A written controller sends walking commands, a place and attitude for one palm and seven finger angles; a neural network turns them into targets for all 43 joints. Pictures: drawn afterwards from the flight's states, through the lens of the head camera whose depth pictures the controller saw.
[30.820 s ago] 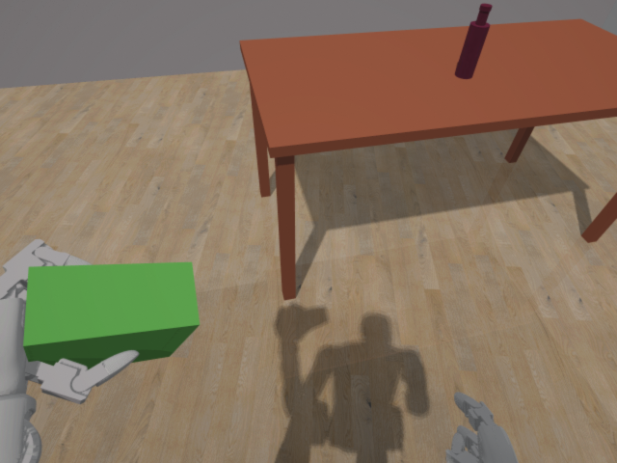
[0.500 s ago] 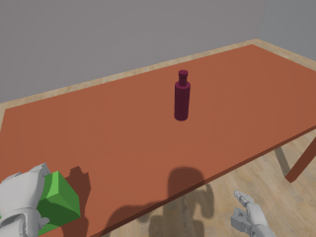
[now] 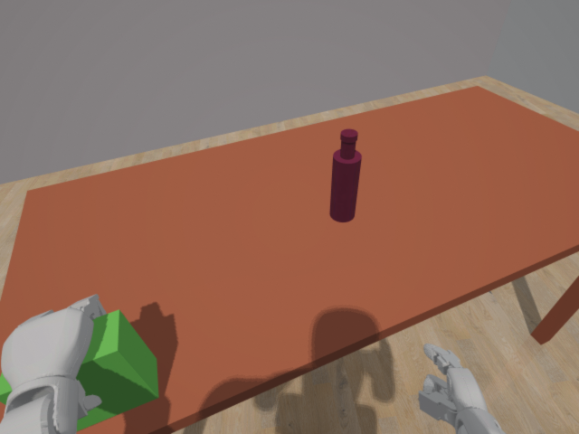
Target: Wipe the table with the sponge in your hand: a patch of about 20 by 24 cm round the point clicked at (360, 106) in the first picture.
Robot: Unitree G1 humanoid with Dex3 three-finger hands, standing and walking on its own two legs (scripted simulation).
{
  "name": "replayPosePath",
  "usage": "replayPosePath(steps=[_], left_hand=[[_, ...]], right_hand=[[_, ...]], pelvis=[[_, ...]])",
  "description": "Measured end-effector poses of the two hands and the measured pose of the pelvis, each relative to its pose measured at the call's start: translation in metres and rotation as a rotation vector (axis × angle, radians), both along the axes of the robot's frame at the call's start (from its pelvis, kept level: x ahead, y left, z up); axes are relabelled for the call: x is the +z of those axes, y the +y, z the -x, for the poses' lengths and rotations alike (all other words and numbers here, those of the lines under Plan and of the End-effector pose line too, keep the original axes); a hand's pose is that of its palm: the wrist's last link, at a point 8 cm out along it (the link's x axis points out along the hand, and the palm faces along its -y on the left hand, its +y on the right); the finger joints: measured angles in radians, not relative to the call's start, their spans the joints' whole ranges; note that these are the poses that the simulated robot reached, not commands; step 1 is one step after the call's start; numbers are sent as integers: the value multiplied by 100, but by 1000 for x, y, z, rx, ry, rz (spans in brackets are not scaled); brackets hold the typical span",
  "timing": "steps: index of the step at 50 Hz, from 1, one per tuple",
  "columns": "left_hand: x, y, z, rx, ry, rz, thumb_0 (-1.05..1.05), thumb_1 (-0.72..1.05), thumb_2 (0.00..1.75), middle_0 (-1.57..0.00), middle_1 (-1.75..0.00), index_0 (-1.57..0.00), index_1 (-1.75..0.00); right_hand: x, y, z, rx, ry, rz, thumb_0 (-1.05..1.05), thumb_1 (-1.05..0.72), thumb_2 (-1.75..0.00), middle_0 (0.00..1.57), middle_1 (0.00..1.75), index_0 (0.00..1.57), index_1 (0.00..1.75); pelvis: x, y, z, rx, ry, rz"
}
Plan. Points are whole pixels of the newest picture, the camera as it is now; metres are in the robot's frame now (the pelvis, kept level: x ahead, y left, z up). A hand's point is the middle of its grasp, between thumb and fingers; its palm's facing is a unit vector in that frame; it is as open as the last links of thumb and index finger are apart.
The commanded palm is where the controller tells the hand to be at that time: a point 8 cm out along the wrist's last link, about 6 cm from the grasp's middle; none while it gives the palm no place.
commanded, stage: lift the sponge slowly off the table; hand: left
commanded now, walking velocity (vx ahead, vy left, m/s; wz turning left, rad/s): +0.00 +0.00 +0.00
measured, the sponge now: (96, 382) +0.16 +0.31 +0.00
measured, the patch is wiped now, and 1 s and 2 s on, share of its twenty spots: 1.00 1.00 1.00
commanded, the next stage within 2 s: bring the sponge back beside the body in 1.68 s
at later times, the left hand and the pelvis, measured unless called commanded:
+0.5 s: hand (64, 365) +0.15 +0.31 +0.08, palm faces +0.06 -0.10 -0.99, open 10.4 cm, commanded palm +0.12 +0.29 +0.15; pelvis -0.01 -0.01 +0.00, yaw +0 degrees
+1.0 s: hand (62, 340) +0.16 +0.30 +0.11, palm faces +0.09 -0.08 -0.99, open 10.4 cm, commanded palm +0.13 +0.30 +0.19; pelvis -0.03 -0.02 +0.00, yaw +0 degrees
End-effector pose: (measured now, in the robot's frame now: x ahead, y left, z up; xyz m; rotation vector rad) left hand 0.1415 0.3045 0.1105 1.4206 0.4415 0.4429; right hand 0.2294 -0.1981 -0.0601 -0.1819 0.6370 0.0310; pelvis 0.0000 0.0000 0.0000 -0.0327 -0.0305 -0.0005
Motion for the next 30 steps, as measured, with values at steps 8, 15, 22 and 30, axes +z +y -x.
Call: replayPosePath(steps=[8,15,22,30], left_hand=[[3,-3,5,-10,5,19,-1,-50,102,-65,-133,-69,-134],[7,-1,13,-10,10,19,-1,-51,102,-66,-132,-70,-133],[18,-4,16,-19,-21,6,-1,-51,102,-67,-132,-71,-132],[32,-8,15,-20,-49,0,-1,-51,102,-67,-132,-71,-132]], right_hand=[[2,1,-1,17,-7,2,2,-91,-90,20,30,20,30],[5,-1,-1,26,-16,12,2,-91,-90,20,30,20,30],[8,-2,1,31,-33,14,2,-91,-90,20,30,20,30],[12,-3,4,35,-54,4,2,-91,-90,20,30,20,30]], pelvis=[[1,-3,1,2,-14,-1],[2,-7,4,5,-34,0],[2,-10,9,8,-50,-2],[3,-14,17,7,-64,-8]])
